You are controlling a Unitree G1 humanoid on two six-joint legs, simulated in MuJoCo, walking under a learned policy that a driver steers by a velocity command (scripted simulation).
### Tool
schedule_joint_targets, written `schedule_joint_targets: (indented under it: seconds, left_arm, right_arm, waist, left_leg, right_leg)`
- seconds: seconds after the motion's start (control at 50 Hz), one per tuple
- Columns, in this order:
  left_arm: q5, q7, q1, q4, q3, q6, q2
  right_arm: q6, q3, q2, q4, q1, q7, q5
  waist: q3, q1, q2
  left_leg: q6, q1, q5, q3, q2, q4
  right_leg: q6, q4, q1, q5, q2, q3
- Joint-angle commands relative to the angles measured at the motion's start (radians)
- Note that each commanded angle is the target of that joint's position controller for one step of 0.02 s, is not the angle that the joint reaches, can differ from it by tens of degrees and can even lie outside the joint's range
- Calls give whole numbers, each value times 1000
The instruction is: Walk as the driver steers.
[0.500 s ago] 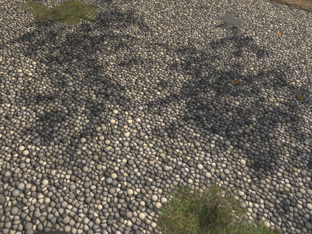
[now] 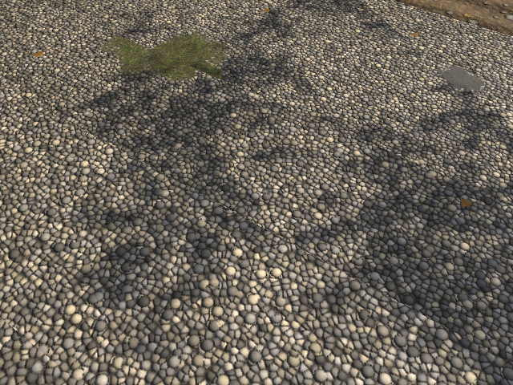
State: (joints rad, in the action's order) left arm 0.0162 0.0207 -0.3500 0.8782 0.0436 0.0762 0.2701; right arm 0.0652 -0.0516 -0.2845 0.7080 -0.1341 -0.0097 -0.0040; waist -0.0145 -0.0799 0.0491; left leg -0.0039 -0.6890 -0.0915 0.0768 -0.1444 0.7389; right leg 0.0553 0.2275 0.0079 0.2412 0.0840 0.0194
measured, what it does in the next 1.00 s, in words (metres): goes down, turning right: left foot, then right foot 0.14 m lower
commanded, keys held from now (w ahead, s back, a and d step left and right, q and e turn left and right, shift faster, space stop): w+e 1.00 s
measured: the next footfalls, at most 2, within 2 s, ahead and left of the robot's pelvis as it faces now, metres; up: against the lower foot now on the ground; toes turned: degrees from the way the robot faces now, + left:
left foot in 0.12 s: +0.23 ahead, +0.18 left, +0.00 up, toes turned -3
right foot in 0.58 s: +0.47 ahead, -0.10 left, -0.15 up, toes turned -17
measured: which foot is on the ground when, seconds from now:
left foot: up 0.00-0.10, down 0.12-0.56, up 0.58-0.98, down 1.00-1.00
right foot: down 0.00-0.16, up 0.18-0.56, down 0.58-1.00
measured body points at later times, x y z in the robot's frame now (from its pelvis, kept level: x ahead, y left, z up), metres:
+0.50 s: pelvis +0.29 +0.02 -0.06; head +0.31 +0.01 +0.39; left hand +0.54 +0.23 -0.14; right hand +0.24 -0.25 -0.19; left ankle +0.19 +0.18 -0.74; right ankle +0.43 -0.10 -0.77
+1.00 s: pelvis +0.57 -0.05 -0.17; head +0.58 -0.07 +0.28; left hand +0.74 +0.17 -0.29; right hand +0.65 -0.38 -0.23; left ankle +0.74 -0.01 -0.89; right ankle +0.43 -0.09 -0.89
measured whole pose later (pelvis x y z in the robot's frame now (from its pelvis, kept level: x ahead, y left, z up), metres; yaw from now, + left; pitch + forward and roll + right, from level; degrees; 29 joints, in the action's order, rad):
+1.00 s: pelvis +0.57 -0.05 -0.17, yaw -32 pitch +3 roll +0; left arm 0.03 -0.03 -0.37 0.78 0.07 0.01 0.24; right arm 0.11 -0.05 -0.24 0.65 -0.05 -0.01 0.00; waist 0.02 -0.07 0.02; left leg -0.01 -0.50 0.05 0.08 0.01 0.51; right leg 0.09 0.58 0.15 0.45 0.16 -0.22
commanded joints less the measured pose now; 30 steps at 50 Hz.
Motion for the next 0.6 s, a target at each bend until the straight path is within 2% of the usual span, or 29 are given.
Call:
schedule_joint_targets:
  seconds: [0.02,0.06,0.08,0.1,0.12,0.14,0.16,0.18,0.2,0.22,0.24,0.26,0.28,0.3,0.32,0.34,0.36,0.38,0.42,0.46,0.5,0.52,0.54,0.56,0.58,0.6]
  left_arm:
    - [-2,-7,-37,-49,39,-4,167]
    - [-3,-8,-34,-63,37,-15,157]
    - [-3,-6,-1,-80,37,-18,160]
    - [10,-21,-3,-71,42,-23,156]
    - [6,-20,34,-92,40,-26,159]
    - [9,-11,23,-109,32,-34,124]
    - [19,1,-120,-108,4,-40,22]
    - [26,0,-99,-104,-2,-40,0]
    - [57,-11,27,-160,23,-43,88]
    - [62,-23,119,-189,38,-53,126]
    - [48,-25,154,-203,41,-58,120]
    - [26,-18,137,-193,46,-71,104]
    - [11,-8,111,-191,46,-77,80]
    - [22,0,143,-198,61,-67,95]
    - [12,9,174,-215,56,-59,78]
    - [-4,17,196,-217,57,-51,62]
    - [-9,29,178,-206,56,-46,43]
    - [1,40,180,-202,52,-47,25]
    - [20,52,200,-211,51,-63,26]
    - [11,54,246,-220,52,-83,43]
    - [7,59,290,-224,46,-92,41]
    - [7,62,263,-208,48,-91,45]
    - [2,61,175,-180,58,-88,56]
    - [-14,51,8,-133,83,-83,87]
    - [-20,42,-189,-71,96,-74,128]
    - [-36,31,-151,-77,96,-56,229]
  right_arm:
    - [34,-24,-89,-74,72,-23,1]
    - [48,-27,-91,-87,83,-45,-7]
    - [53,-35,-102,-73,27,-52,-9]
    - [62,-47,-126,-43,-55,-58,-23]
    - [70,-58,-155,-13,-142,-64,-20]
    - [86,-69,-177,29,-251,-67,1]
    - [80,-90,-236,60,-323,-68,0]
    - [67,-78,-172,89,-363,-72,-33]
    - [56,-73,-151,111,-330,-71,-51]
    - [55,-61,-113,90,-252,-71,-37]
    - [57,-53,-92,87,-197,-68,-26]
    - [68,-51,-72,84,-144,-54,-18]
    - [74,-53,-77,84,-93,-41,-13]
    - [90,-49,-67,69,-48,-22,-14]
    - [99,-53,-74,66,-30,-4,-13]
    - [100,-55,-67,86,-55,15,-10]
    - [94,-55,-70,89,-82,30,-3]
    - [90,-56,-78,92,-96,43,1]
    - [92,-58,-75,90,-104,49,-6]
    - [89,-53,-47,84,-134,41,-27]
    - [79,-52,-44,74,-168,42,-36]
    - [68,-54,-49,70,-176,45,-32]
    - [55,-56,-62,71,-160,46,-25]
    - [53,-66,-76,78,-141,42,-32]
    - [55,-66,-67,81,-131,36,-34]
    - [71,-39,11,18,-240,22,8]
  waist:
    - [-13,8,-67]
    - [-21,27,-108]
    - [1,68,-131]
    - [31,103,-190]
    - [91,150,-192]
    - [163,192,-67]
    - [293,154,193]
    - [274,173,283]
    - [139,176,215]
    - [24,173,89]
    - [-32,143,14]
    - [-49,115,18]
    - [-51,81,39]
    - [-79,63,52]
    - [-96,66,55]
    - [-74,78,41]
    - [-41,84,18]
    - [-27,85,37]
    - [-26,85,58]
    - [-54,104,19]
    - [-102,131,-20]
    - [-107,124,-39]
    - [-76,79,-38]
    - [20,-20,-99]
    - [75,-138,-228]
    - [144,-11,-391]
  left_leg:
    - [7,14,-40,-35,29,53]
    - [25,25,91,-41,46,7]
    - [38,149,148,-62,76,-32]
    - [62,174,8,67,19,-125]
    - [69,297,41,12,70,-148]
    - [104,580,15,1,66,-218]
    - [200,891,280,288,-113,-323]
    - [228,992,432,454,-196,-375]
    - [213,872,565,486,-212,-451]
    - [194,746,546,407,-192,-459]
    - [193,648,532,339,-184,-432]
    - [183,577,515,291,-189,-431]
    - [174,502,477,237,-174,-443]
    - [121,469,499,153,-144,-436]
    - [103,375,484,30,-92,-441]
    - [87,321,454,-51,-61,-399]
    - [74,300,428,-116,-45,-358]
    - [67,271,428,-148,-45,-333]
    - [57,260,467,-174,-56,-243]
    - [45,319,504,-182,-86,-135]
    - [40,427,486,-157,-124,-23]
    - [30,477,422,-159,-135,57]
    - [27,482,293,-173,-138,178]
    - [22,442,166,-239,-68,425]
    - [13,214,544,-284,64,948]
    - [32,-154,841,-149,98,1143]
  right_leg:
    - [199,38,18,-380,-295,-154]
    - [189,119,1,-389,-302,-184]
    - [171,169,47,-457,-292,-181]
    - [120,284,-60,-392,-281,-198]
    - [107,406,-60,-500,-259,-196]
    - [78,661,124,-473,-201,-180]
    - [12,996,434,-126,-104,-116]
    - [8,1166,696,331,-72,-149]
    - [33,1158,818,301,-100,-151]
    - [44,1129,835,248,-127,-136]
    - [46,1024,825,202,-154,-145]
    - [43,967,780,164,-199,-160]
    - [34,955,718,91,-203,-133]
    - [37,836,718,-44,-202,-154]
    - [23,706,641,-221,-162,-86]
    - [7,595,547,-450,-136,-67]
    - [-3,515,465,-619,-99,-26]
    - [-5,473,396,-698,-82,-10]
    - [3,444,347,-749,-94,-31]
    - [3,403,398,-733,-113,-33]
    - [2,314,502,-680,-143,-39]
    - [11,246,516,-660,-163,-44]
    - [29,204,431,-631,-163,-23]
    - [83,142,200,-665,-118,28]
    - [195,86,-101,-805,-151,-24]
    - [201,414,-375,-976,-218,-148]
Over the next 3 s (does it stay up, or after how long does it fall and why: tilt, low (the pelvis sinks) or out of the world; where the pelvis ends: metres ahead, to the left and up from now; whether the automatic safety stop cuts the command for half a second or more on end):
stays up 1.25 -0.84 -0.32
